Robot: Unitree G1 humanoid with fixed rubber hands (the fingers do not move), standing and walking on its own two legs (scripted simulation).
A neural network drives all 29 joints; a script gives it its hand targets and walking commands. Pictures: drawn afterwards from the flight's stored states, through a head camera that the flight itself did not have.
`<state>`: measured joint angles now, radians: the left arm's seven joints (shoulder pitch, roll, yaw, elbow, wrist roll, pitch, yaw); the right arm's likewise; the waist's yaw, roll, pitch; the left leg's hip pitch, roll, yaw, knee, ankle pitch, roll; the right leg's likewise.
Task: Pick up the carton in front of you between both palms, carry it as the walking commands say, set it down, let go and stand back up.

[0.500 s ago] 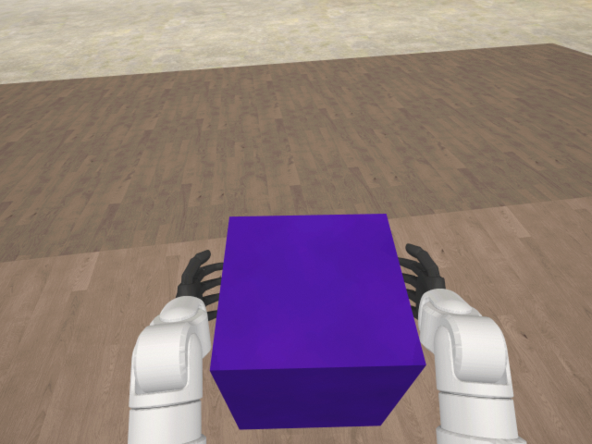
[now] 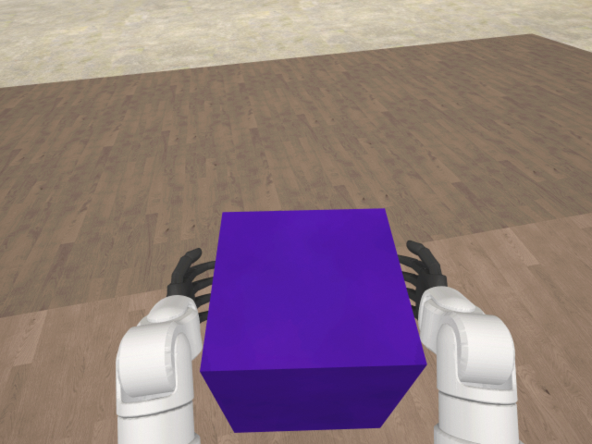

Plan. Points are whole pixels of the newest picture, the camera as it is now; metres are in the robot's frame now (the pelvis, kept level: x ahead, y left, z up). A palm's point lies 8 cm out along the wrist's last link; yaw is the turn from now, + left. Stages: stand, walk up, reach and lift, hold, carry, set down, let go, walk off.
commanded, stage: carry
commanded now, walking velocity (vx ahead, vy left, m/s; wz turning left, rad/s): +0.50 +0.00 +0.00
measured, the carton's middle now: (305, 326) +0.27 +0.00 +0.02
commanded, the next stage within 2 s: none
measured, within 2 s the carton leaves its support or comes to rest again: neither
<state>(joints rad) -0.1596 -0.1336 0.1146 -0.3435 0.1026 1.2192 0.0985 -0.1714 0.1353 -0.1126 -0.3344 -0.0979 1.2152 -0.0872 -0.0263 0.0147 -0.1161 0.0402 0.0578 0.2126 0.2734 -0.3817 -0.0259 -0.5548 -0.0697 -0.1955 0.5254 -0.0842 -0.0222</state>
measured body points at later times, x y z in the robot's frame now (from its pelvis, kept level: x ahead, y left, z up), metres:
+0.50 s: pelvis +0.34 +0.00 -0.01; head +0.34 +0.00 +0.44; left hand +0.62 +0.15 +0.08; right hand +0.62 -0.15 +0.08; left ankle +0.49 +0.10 -0.72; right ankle +0.16 -0.10 -0.73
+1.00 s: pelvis +0.68 +0.00 -0.01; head +0.68 -0.01 +0.44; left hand +0.98 +0.15 +0.10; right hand +0.98 -0.15 +0.10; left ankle +0.50 +0.09 -0.73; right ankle +0.83 -0.10 -0.73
